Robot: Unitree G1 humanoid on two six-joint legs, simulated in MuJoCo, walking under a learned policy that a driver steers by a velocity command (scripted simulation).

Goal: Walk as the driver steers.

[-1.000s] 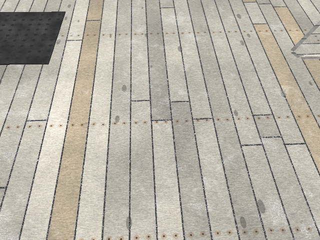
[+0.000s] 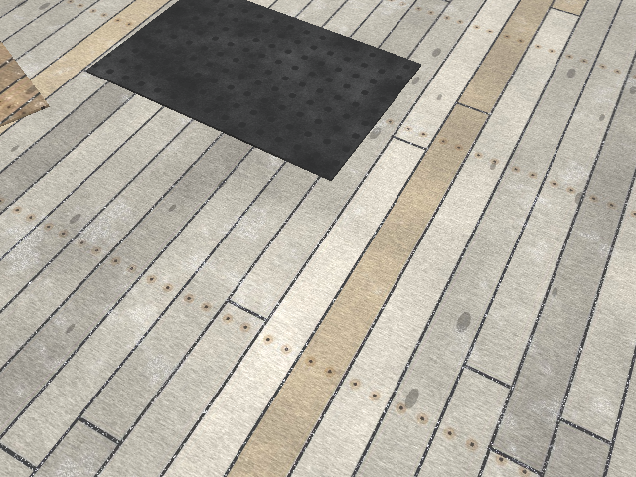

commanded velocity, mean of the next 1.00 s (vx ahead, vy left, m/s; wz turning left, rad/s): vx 0.32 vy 0.00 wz -0.36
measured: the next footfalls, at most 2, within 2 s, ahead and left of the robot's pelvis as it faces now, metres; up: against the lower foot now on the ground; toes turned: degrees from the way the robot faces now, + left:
right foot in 0.38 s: +0.39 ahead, -0.17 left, +0.00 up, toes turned -8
left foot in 0.88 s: +0.60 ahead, -0.04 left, +0.00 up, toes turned -32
